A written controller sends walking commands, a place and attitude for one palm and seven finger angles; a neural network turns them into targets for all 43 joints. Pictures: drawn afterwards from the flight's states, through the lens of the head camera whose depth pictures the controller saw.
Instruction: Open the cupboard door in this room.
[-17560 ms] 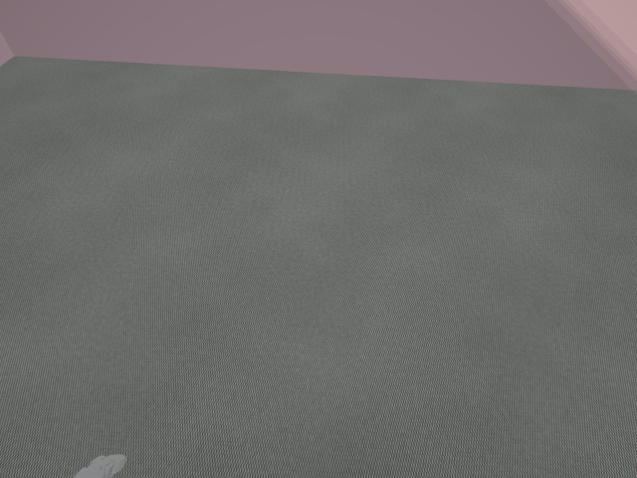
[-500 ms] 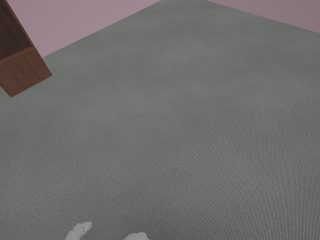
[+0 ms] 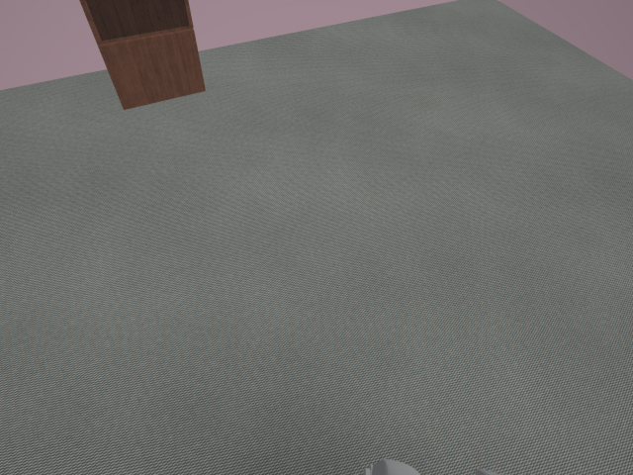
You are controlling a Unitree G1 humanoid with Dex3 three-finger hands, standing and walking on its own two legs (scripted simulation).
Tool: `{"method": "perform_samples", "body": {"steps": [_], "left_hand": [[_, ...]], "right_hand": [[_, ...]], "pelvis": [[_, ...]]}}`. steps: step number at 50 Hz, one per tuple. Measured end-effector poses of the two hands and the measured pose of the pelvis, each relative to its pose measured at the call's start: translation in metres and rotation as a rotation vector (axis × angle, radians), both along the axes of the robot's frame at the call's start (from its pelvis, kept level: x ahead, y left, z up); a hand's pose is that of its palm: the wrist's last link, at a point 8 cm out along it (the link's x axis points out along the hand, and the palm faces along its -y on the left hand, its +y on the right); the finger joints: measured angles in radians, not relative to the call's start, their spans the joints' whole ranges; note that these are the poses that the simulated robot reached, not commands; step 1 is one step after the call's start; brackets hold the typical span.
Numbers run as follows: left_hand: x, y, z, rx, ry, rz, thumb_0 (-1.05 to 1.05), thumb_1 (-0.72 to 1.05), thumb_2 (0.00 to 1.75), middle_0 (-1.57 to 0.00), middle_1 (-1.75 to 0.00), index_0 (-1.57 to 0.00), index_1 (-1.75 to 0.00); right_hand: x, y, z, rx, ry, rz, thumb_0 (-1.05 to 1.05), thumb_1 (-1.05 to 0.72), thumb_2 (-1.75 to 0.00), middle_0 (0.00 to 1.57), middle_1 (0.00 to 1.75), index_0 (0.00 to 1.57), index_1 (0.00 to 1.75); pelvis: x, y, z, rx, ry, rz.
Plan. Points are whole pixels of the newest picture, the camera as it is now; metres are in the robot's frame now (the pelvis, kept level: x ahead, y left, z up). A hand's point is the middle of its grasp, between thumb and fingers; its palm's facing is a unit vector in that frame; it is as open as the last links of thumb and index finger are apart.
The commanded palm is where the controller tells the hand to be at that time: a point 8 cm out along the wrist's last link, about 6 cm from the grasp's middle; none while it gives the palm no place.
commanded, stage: turn or walk to find it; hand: left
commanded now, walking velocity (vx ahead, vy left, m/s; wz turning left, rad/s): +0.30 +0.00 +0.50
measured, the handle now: out of the picture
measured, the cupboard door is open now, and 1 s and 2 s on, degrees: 0 0 0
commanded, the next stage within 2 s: stand and wait in 1.66 s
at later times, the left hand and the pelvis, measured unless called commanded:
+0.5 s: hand out of the picture +0.05 +0.14 -0.14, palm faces +0.30 -0.92 -0.24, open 7.4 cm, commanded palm none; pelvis +0.10 -0.03 +0.01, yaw +16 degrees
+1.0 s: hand (140, 380) +0.25 +0.29 -0.16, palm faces +0.46 -0.87 -0.18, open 7.4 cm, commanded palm none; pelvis +0.28 +0.10 +0.01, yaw +25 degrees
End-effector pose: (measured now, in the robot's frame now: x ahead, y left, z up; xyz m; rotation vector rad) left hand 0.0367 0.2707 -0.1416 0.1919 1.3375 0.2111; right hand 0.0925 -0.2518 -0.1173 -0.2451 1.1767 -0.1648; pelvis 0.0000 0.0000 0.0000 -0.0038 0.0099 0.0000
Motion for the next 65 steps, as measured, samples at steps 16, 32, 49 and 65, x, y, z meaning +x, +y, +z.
{"method": "perform_samples", "body": {"steps": [16,32,49,65], "left_hand": [[0.062,-0.049,0.032,0.033,-0.265,0.056,0.01,0.9,0.9,-0.2,-0.3,-0.2,-0.3],[-0.042,-0.105,0.018,-0.101,0.176,0.429,0.01,0.9,0.9,-0.2,-0.3,-0.2,-0.3],[0.163,0.048,0.003,-0.061,-0.077,0.434,0.01,0.91,0.9,-0.2,-0.3,-0.2,-0.3],[0.427,0.105,0.018,0.03,-0.317,0.288,0.01,0.91,0.9,-0.2,-0.3,-0.2,-0.3]], "right_hand": [[0.009,-0.028,-0.038,0.089,0.154,0.079,0.0,-0.9,-0.89,0.2,0.3,0.21,0.3],[0.208,0.043,-0.021,0.095,0.107,0.363,0.0,-0.91,-0.9,0.19,0.3,0.2,0.29],[0.344,0.156,-0.006,0.048,-0.006,0.406,-0.02,-0.94,-0.89,0.2,0.3,0.21,0.3],[0.371,0.131,-0.042,0.053,0.378,0.267,0.0,-0.91,-0.89,0.2,0.3,0.2,0.3]], "pelvis": [[0.047,-0.039,-0.005,0.015,-0.013,0.171],[0.15,-0.006,0.004,0.02,-0.002,0.357],[0.275,0.094,0.004,0.019,-0.018,0.44],[0.442,0.111,-0.013,0.029,-0.022,0.471]]}}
